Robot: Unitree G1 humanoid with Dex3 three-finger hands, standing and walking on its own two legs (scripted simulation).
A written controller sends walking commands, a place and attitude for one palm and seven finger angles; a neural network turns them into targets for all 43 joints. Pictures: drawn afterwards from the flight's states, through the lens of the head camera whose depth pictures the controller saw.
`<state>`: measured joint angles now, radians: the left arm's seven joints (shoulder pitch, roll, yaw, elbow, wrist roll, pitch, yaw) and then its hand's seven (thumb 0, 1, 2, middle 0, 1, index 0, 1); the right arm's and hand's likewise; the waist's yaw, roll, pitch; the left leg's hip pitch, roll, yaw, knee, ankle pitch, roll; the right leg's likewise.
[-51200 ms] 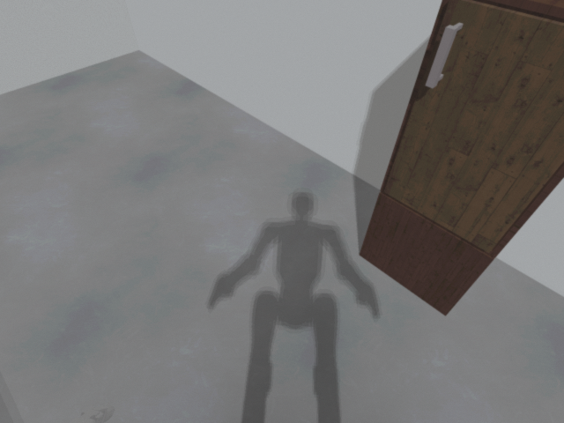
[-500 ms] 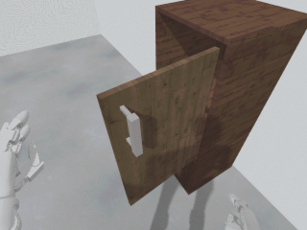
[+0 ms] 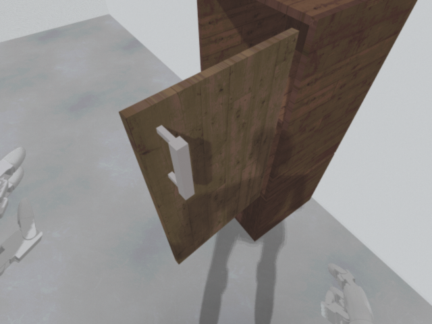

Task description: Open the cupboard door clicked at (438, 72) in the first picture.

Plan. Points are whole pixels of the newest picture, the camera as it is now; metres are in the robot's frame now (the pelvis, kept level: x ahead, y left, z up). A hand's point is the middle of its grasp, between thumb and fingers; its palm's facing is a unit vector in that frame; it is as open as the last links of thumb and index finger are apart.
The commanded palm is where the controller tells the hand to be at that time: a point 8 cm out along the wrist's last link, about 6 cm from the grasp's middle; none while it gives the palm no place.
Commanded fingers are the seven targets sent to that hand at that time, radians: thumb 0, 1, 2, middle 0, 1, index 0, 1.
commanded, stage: step back with the hand held close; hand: left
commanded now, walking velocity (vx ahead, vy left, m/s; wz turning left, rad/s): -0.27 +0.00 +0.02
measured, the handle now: (175, 164) +0.33 +0.09 +0.14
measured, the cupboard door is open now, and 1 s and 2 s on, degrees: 96 96 96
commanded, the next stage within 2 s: stop stepping back and stand still in 0.80 s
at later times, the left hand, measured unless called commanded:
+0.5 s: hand out of the picture +0.12 +0.26 +0.15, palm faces +0.42 -0.79 -0.44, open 7.4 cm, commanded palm +0.05 +0.31 +0.18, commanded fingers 0.00 0.90 0.90 -0.20 -0.30 -0.20 -0.30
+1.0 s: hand out of the picture +0.04 +0.22 +0.16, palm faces +0.28 -0.78 -0.55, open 7.4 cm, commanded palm -0.03 +0.27 +0.18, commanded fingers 0.00 0.90 0.90 -0.20 -0.30 -0.20 -0.30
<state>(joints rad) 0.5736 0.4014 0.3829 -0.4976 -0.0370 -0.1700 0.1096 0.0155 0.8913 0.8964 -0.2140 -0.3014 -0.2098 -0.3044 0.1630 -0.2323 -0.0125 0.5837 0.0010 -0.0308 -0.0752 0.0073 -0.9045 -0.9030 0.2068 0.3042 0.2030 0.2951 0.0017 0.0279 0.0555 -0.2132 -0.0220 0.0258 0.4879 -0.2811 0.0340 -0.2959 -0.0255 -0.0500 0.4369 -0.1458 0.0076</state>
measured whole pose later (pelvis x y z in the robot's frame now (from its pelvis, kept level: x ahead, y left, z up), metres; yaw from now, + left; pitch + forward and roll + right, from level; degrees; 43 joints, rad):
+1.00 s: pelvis -0.18 -0.03 +0.00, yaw -2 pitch +5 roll +0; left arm 0.63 0.48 0.46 -0.62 -0.05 -0.20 0.12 0.01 0.89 0.90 -0.22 -0.30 -0.22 -0.31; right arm 0.14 -0.21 0.02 0.59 0.01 -0.08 -0.09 0.01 -0.90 -0.90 0.21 0.30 0.20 0.30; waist -0.01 -0.05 0.01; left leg -0.42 -0.01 0.07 0.65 -0.24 -0.01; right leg -0.22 0.00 -0.01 0.46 -0.32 -0.01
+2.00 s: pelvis -0.27 -0.02 -0.01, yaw +4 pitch +0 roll +0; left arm 0.49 0.38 0.34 -0.36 0.01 -0.20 0.10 0.01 0.89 0.90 -0.21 -0.30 -0.21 -0.30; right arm 0.24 -0.26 -0.02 0.66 -0.02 -0.15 -0.05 0.01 -0.90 -0.90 0.21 0.30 0.20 0.29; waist -0.01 0.01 -0.01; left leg -0.28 0.01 0.03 0.55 -0.27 0.02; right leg -0.35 0.01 -0.09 0.62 -0.26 -0.02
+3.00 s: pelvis -0.28 -0.02 +0.01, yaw +6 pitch -2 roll +0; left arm 0.09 0.28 0.03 1.10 0.01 -0.01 0.00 0.01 0.91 0.90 -0.20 -0.30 -0.20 -0.30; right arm 0.15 -0.30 -0.03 1.11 -0.02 0.01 -0.01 0.00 -0.91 -0.90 0.21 0.30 0.20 0.29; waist -0.02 0.03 0.07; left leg -0.18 -0.01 0.00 0.38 -0.16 0.01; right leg -0.16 0.00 0.03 0.39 -0.19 0.01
